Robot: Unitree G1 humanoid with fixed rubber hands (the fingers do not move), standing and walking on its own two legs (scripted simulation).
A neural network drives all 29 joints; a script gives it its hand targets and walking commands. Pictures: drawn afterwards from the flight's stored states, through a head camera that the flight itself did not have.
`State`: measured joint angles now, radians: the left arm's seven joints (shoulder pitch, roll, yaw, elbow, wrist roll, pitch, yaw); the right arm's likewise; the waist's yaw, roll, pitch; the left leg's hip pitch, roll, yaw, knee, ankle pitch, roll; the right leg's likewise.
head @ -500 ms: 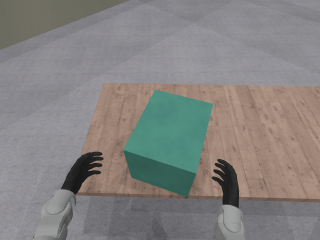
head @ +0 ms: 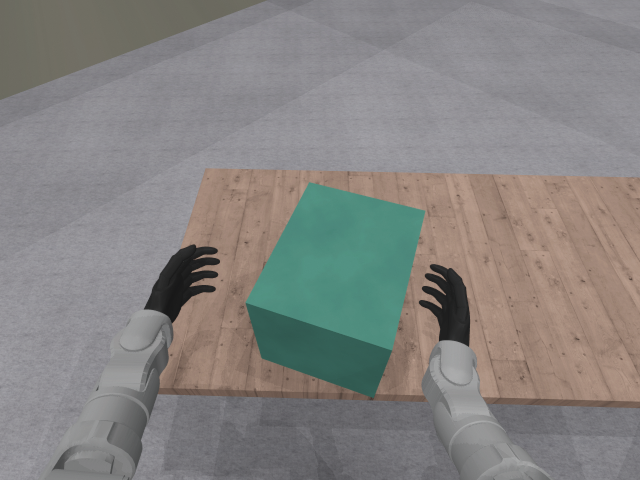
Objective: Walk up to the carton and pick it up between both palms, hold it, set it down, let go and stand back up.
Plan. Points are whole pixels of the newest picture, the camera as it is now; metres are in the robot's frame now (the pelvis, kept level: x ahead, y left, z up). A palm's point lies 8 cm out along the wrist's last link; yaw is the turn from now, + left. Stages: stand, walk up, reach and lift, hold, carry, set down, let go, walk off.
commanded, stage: reach and lift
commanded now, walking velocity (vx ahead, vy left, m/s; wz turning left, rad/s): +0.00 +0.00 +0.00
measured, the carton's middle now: (340, 287) +0.43 -0.02 -0.10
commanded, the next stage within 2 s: none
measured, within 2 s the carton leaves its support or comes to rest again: neither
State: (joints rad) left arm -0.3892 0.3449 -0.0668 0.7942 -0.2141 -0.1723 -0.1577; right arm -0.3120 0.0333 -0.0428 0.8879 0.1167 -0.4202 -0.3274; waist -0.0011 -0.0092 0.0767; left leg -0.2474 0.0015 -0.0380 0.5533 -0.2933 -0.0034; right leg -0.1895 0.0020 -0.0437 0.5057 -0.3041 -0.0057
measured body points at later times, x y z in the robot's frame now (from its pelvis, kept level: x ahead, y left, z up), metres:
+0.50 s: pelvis +0.01 +0.01 +0.00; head +0.05 +0.01 +0.45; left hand +0.42 +0.20 +0.04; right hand +0.37 -0.18 +0.02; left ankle +0.00 +0.12 -0.73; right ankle -0.02 -0.12 -0.73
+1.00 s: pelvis +0.01 +0.01 +0.00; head +0.07 +0.02 +0.44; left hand +0.45 +0.18 +0.04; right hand +0.40 -0.20 +0.03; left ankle +0.00 +0.12 -0.73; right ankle -0.02 -0.12 -0.73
